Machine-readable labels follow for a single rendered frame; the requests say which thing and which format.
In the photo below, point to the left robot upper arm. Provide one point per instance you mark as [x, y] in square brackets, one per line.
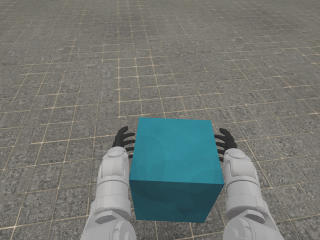
[118, 229]

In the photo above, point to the left robot forearm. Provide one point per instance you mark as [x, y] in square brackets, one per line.
[112, 189]

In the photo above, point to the robot left hand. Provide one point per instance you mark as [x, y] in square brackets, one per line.
[121, 136]

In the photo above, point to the right robot forearm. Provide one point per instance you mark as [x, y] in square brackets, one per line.
[243, 189]

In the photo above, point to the right robot upper arm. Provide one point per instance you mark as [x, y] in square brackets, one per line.
[243, 228]

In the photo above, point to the robot right hand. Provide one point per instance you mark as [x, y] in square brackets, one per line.
[229, 142]

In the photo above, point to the carton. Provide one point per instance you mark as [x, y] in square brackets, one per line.
[175, 173]

